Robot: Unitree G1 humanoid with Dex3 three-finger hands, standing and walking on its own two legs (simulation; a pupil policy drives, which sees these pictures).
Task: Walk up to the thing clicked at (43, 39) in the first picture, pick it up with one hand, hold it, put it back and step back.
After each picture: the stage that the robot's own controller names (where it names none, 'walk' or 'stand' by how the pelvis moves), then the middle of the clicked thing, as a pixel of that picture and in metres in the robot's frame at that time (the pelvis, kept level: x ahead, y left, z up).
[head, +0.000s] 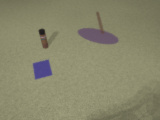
stand; (43, 39) +1.48 +0.51 -0.66
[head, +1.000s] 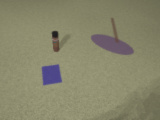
walk; (55, 41) +1.37 +0.27 -0.63
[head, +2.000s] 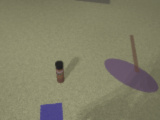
walk; (60, 72) +0.87 +0.21 -0.64
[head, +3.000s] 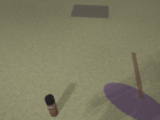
walk; (51, 106) +0.61 +0.27 -0.64
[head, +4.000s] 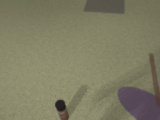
stand; (62, 111) +0.52 +0.21 -0.63
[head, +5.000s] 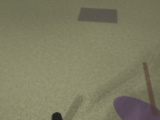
stand; out of the picture +0.47 +0.22 -0.66
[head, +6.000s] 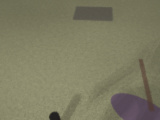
stand; out of the picture +0.47 +0.24 -0.66
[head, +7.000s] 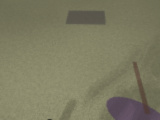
stand; out of the picture +0.43 +0.26 -0.65
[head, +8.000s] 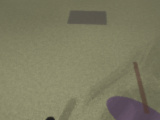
stand; out of the picture +0.45 +0.25 -0.66
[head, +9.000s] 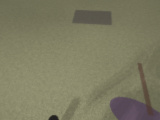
stand; out of the picture +0.46 +0.23 -0.66
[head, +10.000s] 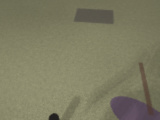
stand; out of the picture +0.47 +0.22 -0.66
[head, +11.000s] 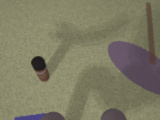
go down; (41, 70) +0.53 +0.21 -0.44
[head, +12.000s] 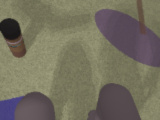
go down; (15, 41) +0.56 +0.25 -0.27
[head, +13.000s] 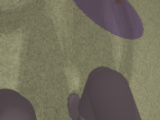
close in; out of the picture +0.54 +0.29 -0.20
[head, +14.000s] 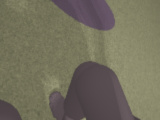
close; out of the picture +0.53 +0.32 -0.18
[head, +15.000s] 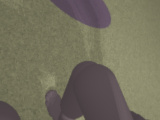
lift; out of the picture +0.50 +0.30 -0.18
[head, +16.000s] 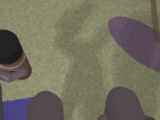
lift; (14, 60) +0.39 +0.24 -0.04
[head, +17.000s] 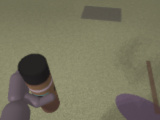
hold; (43, 88) +0.32 +0.15 +0.08
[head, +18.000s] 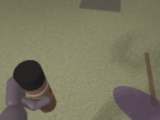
hold; (39, 90) +0.32 +0.16 +0.04
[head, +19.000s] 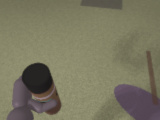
hold; (45, 93) +0.32 +0.15 +0.03
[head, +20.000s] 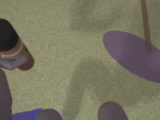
crouch; (14, 50) +0.46 +0.20 -0.04
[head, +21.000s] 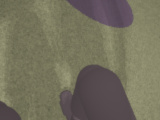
lower; out of the picture +0.52 +0.28 -0.15
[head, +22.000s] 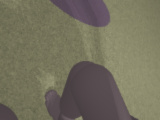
lower; out of the picture +0.49 +0.31 -0.18
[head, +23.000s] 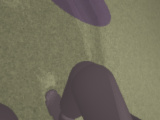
lower; out of the picture +0.49 +0.31 -0.18
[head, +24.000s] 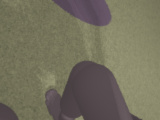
lower; out of the picture +0.49 +0.31 -0.19
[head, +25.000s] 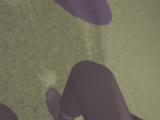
rest; out of the picture +0.49 +0.31 -0.19
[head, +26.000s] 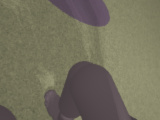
open; out of the picture +0.51 +0.29 -0.19
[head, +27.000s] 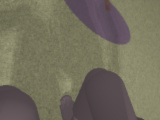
stand; out of the picture +0.51 +0.27 -0.20
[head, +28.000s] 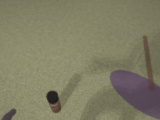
stand; (54, 102) +0.48 +0.18 -0.54
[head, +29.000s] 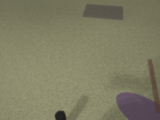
stand; out of the picture +0.47 +0.17 -0.60
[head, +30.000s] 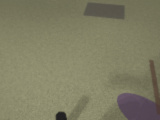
stand; out of the picture +0.45 +0.17 -0.60
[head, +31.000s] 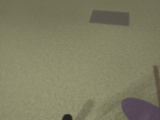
stand; out of the picture +0.47 +0.16 -0.65
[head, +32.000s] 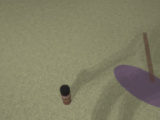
walk; (66, 95) +0.53 +0.13 -0.64
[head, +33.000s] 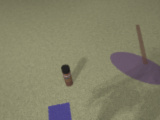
walk; (67, 76) +0.78 +0.23 -0.63
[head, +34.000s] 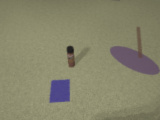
stand; (70, 57) +1.12 +0.19 -0.63
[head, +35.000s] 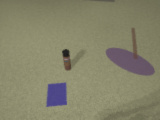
stand; (66, 60) +1.10 +0.21 -0.66
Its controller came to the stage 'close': yes
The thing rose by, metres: 0.68
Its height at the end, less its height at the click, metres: +0.00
